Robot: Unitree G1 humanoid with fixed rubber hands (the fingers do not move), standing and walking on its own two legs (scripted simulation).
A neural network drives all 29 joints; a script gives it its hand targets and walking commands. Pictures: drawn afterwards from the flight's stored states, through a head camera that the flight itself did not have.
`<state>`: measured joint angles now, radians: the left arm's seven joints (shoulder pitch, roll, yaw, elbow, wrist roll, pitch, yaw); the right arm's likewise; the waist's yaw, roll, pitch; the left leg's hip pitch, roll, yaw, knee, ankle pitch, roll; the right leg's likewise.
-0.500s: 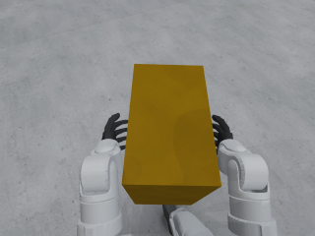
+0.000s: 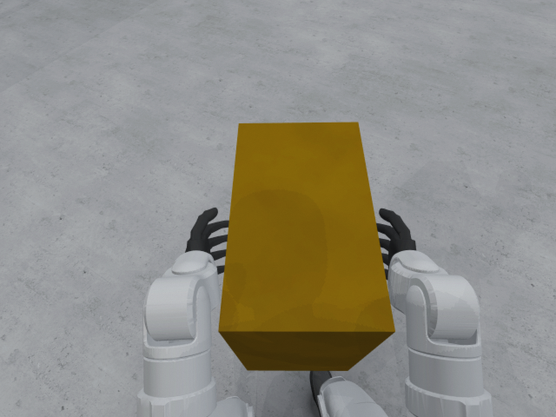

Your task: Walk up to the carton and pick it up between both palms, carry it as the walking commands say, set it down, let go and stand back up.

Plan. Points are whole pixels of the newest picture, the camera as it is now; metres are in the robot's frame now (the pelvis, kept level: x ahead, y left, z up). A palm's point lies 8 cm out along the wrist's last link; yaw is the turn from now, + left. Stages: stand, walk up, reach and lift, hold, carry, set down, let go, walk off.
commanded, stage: carry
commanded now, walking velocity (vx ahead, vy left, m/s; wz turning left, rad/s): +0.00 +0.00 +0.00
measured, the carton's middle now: (297, 257) +0.34 -0.02 +0.00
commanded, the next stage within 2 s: none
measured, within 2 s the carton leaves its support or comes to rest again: neither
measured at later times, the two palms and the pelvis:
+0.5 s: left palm (269, 373) +0.16 +0.02 +0.10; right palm (541, 399) +0.12 -0.23 +0.09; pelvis -0.14 -0.06 +0.01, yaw -8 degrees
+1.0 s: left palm out of the picture +0.12 +0.04 +0.10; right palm out of the picture +0.09 -0.22 +0.10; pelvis -0.17 -0.06 +0.01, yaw -7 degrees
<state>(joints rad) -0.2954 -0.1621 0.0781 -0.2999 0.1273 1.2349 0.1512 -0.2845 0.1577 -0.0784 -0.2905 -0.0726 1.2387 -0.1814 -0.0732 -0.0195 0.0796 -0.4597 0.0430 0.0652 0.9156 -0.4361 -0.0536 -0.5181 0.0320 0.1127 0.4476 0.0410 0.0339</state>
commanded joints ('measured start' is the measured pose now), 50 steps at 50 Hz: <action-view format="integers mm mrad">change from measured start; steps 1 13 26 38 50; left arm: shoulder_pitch -331 -404 -439 -477 -459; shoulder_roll -949 -985 -1026 -1013 -1021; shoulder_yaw -565 -645 -601 -653 -638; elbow -115 -26 -13 -26 -15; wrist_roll -350 -434 -419 -462 -451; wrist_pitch -29 11 -11 5 3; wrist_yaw -261 -259 -274 -289 -286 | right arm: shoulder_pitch -437 -457 -560 -489 -510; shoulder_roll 1030 956 1032 1012 1019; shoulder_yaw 670 580 655 612 627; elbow -66 32 -32 18 -8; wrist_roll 437 360 428 367 376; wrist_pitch -21 8 -7 -8 -7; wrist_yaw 304 313 302 298 294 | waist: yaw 73 69 72 66 71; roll -263 206 -147 12 3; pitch -546 -426 -462 -392 -425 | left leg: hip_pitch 292 329 219 149 142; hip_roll -100 218 -1 91 81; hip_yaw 120 -60 35 -81 -81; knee -349 -418 -446 -506 -492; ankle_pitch -88 499 116 1 67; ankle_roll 40 117 26 61 73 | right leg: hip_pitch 283 213 273 222 257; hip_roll -165 -5 -261 -172 -174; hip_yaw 49 -211 16 -57 -68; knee -332 -63 -141 -104 -96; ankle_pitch -413 -401 -360 -398 -335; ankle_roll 96 -3 -82 -27 -33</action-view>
